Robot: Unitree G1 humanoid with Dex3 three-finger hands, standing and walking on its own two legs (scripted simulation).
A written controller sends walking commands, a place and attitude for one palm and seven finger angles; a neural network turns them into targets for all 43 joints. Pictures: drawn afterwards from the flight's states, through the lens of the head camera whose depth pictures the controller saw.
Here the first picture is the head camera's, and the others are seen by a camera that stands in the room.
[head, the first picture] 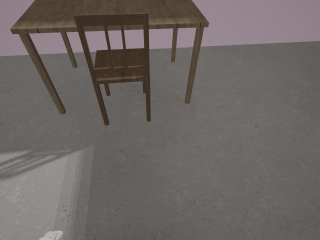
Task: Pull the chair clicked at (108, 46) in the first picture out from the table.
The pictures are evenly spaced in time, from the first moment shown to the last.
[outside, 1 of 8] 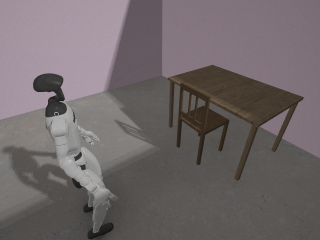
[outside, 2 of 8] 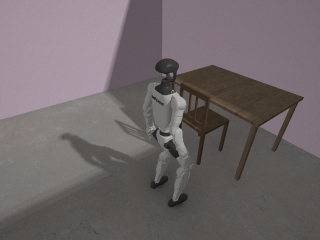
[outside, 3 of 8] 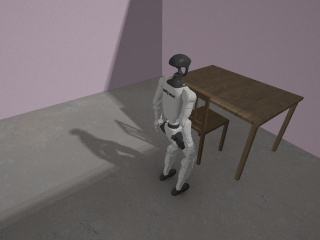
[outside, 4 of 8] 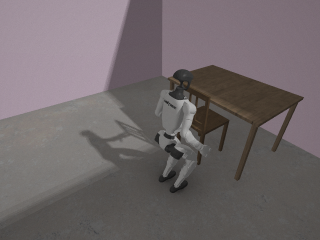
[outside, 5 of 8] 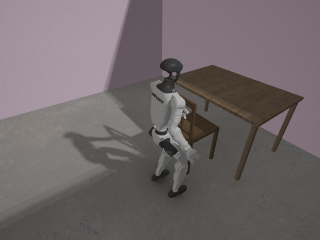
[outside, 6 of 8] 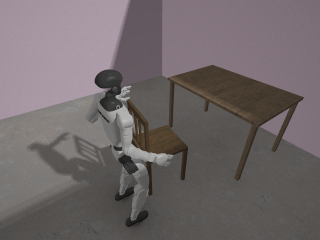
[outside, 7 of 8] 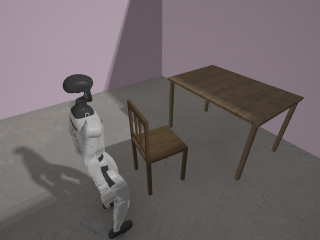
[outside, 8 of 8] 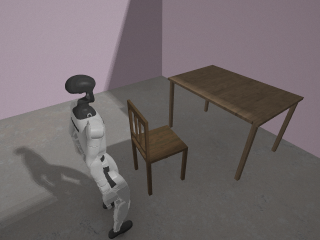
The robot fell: no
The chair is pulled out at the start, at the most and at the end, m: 0.00 0.63 0.63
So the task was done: yes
